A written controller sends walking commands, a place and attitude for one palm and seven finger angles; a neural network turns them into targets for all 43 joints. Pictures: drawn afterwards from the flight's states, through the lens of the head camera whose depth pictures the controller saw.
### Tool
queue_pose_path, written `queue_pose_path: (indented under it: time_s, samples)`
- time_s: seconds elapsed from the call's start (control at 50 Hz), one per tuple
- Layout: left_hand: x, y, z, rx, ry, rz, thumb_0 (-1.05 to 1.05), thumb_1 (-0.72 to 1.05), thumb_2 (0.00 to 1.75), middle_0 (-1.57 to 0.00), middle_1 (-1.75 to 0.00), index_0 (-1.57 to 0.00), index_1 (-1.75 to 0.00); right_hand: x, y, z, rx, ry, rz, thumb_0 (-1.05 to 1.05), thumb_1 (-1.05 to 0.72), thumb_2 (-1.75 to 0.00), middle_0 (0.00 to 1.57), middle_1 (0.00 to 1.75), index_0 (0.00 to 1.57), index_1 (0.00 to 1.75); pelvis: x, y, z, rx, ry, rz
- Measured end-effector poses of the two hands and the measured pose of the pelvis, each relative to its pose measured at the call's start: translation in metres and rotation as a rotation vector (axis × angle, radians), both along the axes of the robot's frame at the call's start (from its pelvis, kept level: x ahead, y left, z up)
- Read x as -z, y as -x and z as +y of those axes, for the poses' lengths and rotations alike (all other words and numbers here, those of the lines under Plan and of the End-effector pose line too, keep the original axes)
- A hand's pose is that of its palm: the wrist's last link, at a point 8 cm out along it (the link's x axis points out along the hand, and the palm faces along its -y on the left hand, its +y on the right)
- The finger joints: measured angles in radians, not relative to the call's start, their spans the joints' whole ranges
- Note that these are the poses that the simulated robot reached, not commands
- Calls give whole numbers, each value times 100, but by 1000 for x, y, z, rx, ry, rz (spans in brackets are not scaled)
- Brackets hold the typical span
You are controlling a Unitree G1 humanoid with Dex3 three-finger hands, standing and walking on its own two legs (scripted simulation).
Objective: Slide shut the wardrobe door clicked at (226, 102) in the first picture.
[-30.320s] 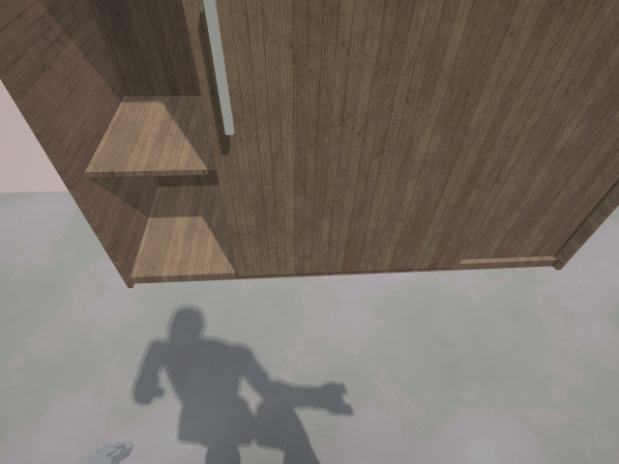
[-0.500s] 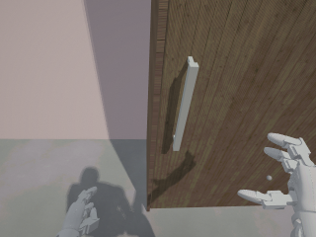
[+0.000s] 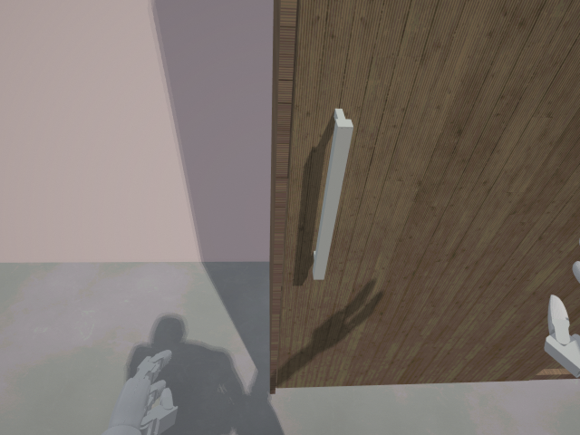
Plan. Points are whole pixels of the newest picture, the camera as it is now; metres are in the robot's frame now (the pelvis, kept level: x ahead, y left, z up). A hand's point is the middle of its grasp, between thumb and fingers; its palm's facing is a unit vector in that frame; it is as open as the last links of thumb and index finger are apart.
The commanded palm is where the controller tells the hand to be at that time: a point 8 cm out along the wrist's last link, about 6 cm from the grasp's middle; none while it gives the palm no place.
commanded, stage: draw the hand back to the body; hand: right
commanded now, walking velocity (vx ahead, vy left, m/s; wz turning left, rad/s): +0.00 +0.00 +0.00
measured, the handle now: (327, 206) +0.43 -0.07 +0.11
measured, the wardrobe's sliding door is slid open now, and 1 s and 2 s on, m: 0.00 0.00 0.00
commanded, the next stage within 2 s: step back with the hand held close in 0.32 s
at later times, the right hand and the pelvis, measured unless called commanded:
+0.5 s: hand (558, 327) +0.18 -0.27 +0.17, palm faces +0.47 +0.80 -0.38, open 7.4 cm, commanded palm +0.13 -0.30 +0.17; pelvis +0.00 +0.00 +0.00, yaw +0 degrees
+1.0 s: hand out of the picture +0.14 -0.28 +0.16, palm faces +0.42 +0.75 -0.50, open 7.4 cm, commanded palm +0.08 -0.31 +0.17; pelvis -0.06 -0.01 -0.01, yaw +0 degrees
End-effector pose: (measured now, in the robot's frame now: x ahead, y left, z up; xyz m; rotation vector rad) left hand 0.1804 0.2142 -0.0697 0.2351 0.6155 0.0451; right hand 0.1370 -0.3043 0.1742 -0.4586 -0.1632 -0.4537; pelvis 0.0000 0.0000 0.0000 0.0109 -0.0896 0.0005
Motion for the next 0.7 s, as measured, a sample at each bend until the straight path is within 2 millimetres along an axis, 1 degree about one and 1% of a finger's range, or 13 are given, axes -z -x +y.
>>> queue_pose_path:
  time_s: [0.08,0.18,0.24,0.34,0.48,0.54,0.58,0.64,0.7]
  samples:
    - [1,-2,-1,12,-3,1,1,90,90,-20,-30,-20,-30,-1,3,-3,24,-11,-13,1,-79,-85,21,36,21,37,0,2,-1,6,0,-4]
    - [0,-2,-4,18,-1,-1,1,90,90,-20,-30,-20,-30,4,1,2,18,-35,-12,2,-85,-88,21,33,21,33,0,3,0,8,2,-5]
    - [-1,-2,-4,16,2,-6,1,90,90,-20,-30,-20,-30,4,-1,4,6,-35,-8,2,-87,-89,21,32,21,32,0,3,1,6,2,-6]
    - [-1,-1,-3,11,6,-13,1,90,90,-21,-30,-20,-30,-1,-1,7,-7,-19,-18,2,-88,-90,21,31,21,31,-1,2,2,3,1,-9]
    - [1,2,1,5,6,3,1,90,90,-21,-30,-20,-30,-4,-2,5,-1,-6,-25,2,-89,-90,21,30,21,31,-1,3,4,3,-1,-4]
    - [2,5,2,4,-8,32,1,90,90,-21,-30,-20,-30,-15,-8,-2,4,49,-65,2,-89,-90,21,30,21,31,0,7,4,6,-9,26]
    - [4,9,4,-8,-16,54,1,90,90,-21,-30,-20,-30,-17,-13,-4,-7,75,-66,2,-89,-90,21,30,21,31,0,11,2,0,-10,48]
    - [4,16,7,-42,-23,71,1,90,90,-21,-30,-20,-30,-11,-18,1,-54,88,-20,2,-89,-90,21,30,21,31,0,16,-3,-13,-4,73]
    - [5,26,9,-84,-24,81,1,90,90,-21,-30,-20,-30,-1,-16,8,-113,93,44,2,-89,-90,21,30,21,31,1,21,-9,-24,3,88]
